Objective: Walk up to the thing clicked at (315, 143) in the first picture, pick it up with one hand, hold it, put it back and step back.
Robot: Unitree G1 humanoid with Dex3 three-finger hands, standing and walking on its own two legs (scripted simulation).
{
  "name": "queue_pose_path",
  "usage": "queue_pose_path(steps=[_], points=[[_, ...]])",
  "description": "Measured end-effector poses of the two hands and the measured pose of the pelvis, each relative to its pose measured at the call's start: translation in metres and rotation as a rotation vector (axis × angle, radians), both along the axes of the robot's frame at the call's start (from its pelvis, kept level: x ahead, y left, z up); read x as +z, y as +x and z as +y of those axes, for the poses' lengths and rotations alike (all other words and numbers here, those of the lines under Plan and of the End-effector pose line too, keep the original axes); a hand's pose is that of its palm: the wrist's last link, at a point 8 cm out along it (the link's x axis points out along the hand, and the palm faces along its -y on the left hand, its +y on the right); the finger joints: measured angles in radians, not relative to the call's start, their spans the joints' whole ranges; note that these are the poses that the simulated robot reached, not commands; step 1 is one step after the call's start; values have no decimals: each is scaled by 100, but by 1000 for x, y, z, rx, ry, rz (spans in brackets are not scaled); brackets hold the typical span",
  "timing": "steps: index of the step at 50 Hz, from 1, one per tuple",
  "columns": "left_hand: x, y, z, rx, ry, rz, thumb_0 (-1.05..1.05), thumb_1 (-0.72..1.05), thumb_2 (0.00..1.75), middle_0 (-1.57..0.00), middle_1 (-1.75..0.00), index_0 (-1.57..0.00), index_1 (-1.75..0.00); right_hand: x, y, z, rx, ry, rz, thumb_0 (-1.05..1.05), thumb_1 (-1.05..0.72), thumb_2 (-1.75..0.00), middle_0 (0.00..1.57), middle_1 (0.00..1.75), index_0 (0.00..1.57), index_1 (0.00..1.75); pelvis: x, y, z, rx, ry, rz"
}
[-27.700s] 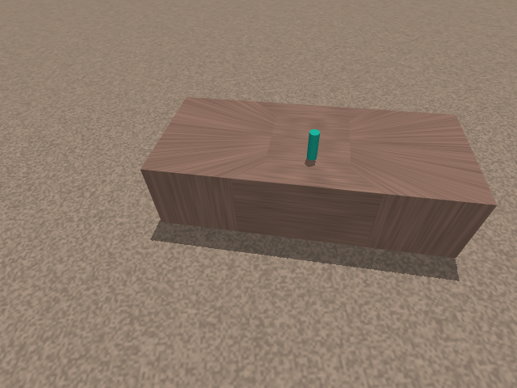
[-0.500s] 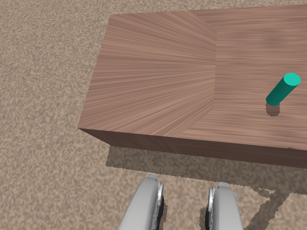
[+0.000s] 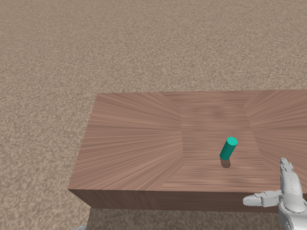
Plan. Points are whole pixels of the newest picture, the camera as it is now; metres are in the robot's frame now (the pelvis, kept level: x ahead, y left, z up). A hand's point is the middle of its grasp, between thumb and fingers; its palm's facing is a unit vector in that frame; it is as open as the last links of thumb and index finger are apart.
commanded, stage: home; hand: right
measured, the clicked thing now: (228, 149) +0.53 -0.25 -0.30
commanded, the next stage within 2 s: none
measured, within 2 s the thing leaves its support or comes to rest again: neither
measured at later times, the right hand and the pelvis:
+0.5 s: hand out of the picture +0.16 -0.16 -0.06, palm faces +0.18 +0.95 -0.27, open 17.3 cm; pelvis -0.01 +0.03 +0.00, yaw -2 degrees
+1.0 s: hand out of the picture +0.16 -0.17 -0.06, palm faces +0.15 +0.95 -0.27, open 17.5 cm; pelvis -0.01 +0.01 +0.00, yaw +0 degrees
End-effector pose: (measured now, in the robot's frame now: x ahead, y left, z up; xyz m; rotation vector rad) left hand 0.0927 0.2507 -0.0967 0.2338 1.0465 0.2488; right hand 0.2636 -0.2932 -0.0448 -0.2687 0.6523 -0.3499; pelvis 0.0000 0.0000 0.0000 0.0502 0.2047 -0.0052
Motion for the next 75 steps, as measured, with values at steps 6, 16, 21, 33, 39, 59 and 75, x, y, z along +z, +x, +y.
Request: queue_pose_path(steps=[6, 16, 21, 33, 39, 59, 75], points=[[8, 30, -5, -22, -38, -109, 1, 90, 90, -21, -29, -20, -30, 2, -50, 42, 57, 53, 46, -1, 52, -7, 6, 6, 6, 6, 7, 2, 7, 0, -17, -55], [30, 72, -3, -75, -20, -286, 1, 90, 90, -21, -29, -20, -30, 8, -121, 88, 57, 136, 64, -1, 51, -7, 6, 6, 6, 6, 8, -1, 21, -12, -29, -102], [36, 79, 2, -97, 3, -340, 1, 90, 90, -21, -29, -20, -30, 11, -131, 88, 42, 115, 62, -1, 52, -7, 6, 6, 6, 6, 6, -5, 25, -20, -32, -106], [29, 55, 9, -82, 20, -329, 1, 90, 90, -21, -30, -20, -30, 15, -126, 91, 60, 105, 41, -1, 52, -6, 6, 6, 6, 5, 2, -8, 25, -14, -35, -102], [26, 45, 7, -63, 28, -316, 1, 90, 90, -21, -30, -20, -30, 12, -127, 85, 64, 101, 52, -1, 53, -6, 6, 6, 6, 5, 0, -9, 20, -9, -30, -100], [31, 54, -12, -86, 28, -374, 1, 90, 90, -21, -30, -20, -30, 13, -125, 71, 74, 94, 42, -1, 57, -3, 5, 5, 5, 4, -3, -9, 6, -3, -16, -92], [29, 58, -8, -87, 34, -379, 1, 90, 90, -21, -30, -20, -30, 14, -123, 74, 71, 92, 46, -1, 56, -4, 5, 5, 5, 4, -5, -6, 10, -6, -17, -85]])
